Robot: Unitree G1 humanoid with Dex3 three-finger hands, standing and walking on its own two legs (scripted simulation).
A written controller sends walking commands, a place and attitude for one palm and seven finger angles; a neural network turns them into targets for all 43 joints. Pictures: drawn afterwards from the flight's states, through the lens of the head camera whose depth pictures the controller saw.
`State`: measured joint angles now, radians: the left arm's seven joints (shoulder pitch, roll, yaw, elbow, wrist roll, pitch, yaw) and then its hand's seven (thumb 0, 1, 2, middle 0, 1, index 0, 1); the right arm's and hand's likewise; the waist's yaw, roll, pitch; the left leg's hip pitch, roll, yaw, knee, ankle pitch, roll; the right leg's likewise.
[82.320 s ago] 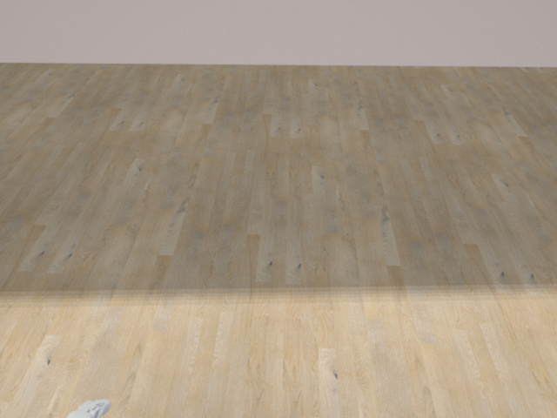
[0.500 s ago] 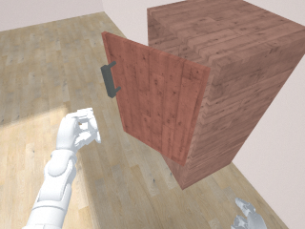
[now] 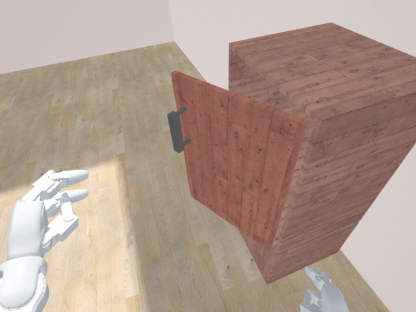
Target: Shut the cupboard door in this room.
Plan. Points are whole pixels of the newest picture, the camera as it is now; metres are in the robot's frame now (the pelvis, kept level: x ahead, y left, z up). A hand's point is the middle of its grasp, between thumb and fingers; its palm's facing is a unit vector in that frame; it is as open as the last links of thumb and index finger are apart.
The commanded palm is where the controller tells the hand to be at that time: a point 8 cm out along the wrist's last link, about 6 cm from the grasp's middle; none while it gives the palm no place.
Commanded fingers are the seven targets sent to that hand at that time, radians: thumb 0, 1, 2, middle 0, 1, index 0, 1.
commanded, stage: draw the hand back to the body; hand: left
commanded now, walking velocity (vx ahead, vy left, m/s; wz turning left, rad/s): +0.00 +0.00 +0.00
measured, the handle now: (181, 129) +0.64 +0.17 -0.02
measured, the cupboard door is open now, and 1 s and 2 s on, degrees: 29 29 29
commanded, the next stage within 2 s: step back with the hand held close in 0.50 s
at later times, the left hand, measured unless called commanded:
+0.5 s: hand (48, 232) +0.18 +0.25 +0.15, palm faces +0.44 -0.81 -0.39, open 7.4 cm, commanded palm +0.13 +0.29 +0.17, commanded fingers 0.00 0.90 0.90 -0.20 -0.30 -0.20 -0.30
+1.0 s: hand (42, 230) +0.18 +0.27 +0.15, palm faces +0.34 -0.79 -0.52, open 7.4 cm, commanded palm +0.12 +0.31 +0.17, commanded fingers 0.00 0.90 0.90 -0.20 -0.30 -0.20 -0.30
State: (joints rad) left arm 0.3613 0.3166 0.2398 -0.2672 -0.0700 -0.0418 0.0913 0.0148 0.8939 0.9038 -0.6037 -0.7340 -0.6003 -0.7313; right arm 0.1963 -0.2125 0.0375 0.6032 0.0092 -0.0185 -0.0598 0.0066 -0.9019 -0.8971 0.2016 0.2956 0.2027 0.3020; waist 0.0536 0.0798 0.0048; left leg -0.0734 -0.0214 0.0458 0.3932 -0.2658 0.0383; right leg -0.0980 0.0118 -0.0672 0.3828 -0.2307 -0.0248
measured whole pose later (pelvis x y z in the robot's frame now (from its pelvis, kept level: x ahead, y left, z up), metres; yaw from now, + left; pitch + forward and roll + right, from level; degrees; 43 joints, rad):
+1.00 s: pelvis -0.03 +0.01 -0.01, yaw -2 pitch +1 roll +0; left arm 0.55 0.43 0.41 -0.44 -0.07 -0.15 0.12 0.01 0.89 0.90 -0.21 -0.30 -0.21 -0.30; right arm 0.18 -0.25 -0.03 0.55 0.02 0.04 -0.09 0.01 -0.90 -0.90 0.20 0.30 0.20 0.30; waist -0.01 0.04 0.00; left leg -0.25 -0.02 0.09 0.49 -0.26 0.06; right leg -0.29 0.00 -0.03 0.48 -0.21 -0.01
